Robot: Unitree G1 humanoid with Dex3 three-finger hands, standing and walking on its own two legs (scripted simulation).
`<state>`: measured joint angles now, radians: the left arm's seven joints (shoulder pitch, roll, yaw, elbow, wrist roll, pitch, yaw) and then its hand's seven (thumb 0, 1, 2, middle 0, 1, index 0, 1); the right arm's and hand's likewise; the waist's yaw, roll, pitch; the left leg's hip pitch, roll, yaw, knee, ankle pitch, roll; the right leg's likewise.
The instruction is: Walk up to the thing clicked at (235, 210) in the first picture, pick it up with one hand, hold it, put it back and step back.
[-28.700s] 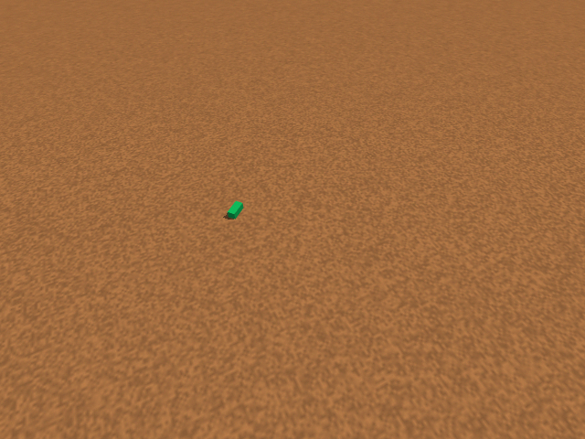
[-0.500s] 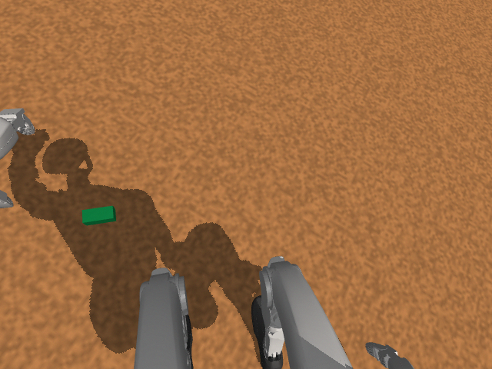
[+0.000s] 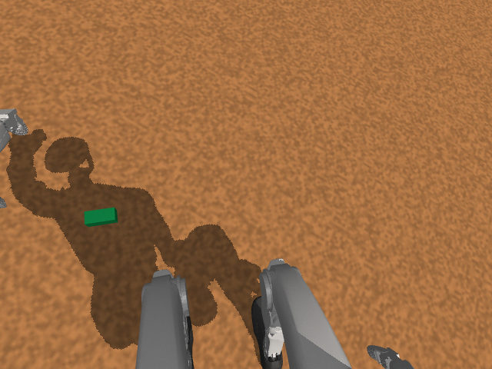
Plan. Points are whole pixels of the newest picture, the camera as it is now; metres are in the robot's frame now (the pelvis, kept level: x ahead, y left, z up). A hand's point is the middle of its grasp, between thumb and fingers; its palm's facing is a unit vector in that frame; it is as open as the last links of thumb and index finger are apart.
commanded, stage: go down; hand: left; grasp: from above
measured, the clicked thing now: (101, 217) +0.49 +0.33 -0.53
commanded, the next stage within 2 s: approach in 0.42 s
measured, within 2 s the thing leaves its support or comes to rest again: neither
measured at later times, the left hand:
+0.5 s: hand out of the picture +0.45 +0.37 -0.06, palm faces -0.43 -0.05 -0.90, open 13.1 cm
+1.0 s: hand (48, 195) +0.46 +0.35 -0.23, palm faces -0.46 -0.04 -0.89, open 12.9 cm
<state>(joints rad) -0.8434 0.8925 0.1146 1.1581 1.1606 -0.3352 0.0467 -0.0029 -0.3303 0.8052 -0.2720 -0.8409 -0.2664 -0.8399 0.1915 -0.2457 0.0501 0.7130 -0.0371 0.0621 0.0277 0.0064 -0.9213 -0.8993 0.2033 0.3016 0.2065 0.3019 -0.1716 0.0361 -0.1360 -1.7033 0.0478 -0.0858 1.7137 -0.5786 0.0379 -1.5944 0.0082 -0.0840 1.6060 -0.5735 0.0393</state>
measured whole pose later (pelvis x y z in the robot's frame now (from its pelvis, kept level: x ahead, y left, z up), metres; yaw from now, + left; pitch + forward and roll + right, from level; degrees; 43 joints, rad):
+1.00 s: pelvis -0.01 +0.00 -0.10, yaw -3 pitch +37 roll -10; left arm -1.00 0.98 0.16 1.39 1.32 -0.43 0.23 0.00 -0.31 0.77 -0.24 -0.96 -0.26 -0.93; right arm 0.14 -0.27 0.07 0.71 -0.11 0.05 0.09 0.00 -0.92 -0.90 0.20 0.30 0.21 0.30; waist -0.22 -0.01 -0.09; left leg -2.08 0.04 -0.09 2.05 -0.63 0.05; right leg -1.96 0.01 -0.08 1.95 -0.64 0.05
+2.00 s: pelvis -0.01 -0.01 -0.24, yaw -9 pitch +27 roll -14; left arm -1.00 1.18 0.18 1.58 1.30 -0.40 0.35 0.00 -0.47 0.92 -0.16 -0.95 -0.15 -0.95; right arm 0.04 -0.32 0.26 0.63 -0.21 -0.02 0.14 0.00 -0.92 -0.90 0.20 0.30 0.20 0.30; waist -0.30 -0.13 0.16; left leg -2.35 0.05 -0.25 2.53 -0.69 0.02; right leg -2.20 0.06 -0.18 2.36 -0.67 0.05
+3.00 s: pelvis -0.01 -0.01 -0.25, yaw -11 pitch +25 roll -15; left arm -1.02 1.21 0.16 1.65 1.34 -0.36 0.52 0.00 -0.55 1.00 -0.09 -1.00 -0.07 -1.01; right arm 0.03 -0.34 0.34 0.64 -0.25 -0.11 0.15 0.00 -0.91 -0.90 0.20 0.30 0.20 0.30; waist -0.33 -0.19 0.18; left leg -2.36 0.05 -0.28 2.58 -0.70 0.02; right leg -2.21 0.07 -0.21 2.38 -0.66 0.05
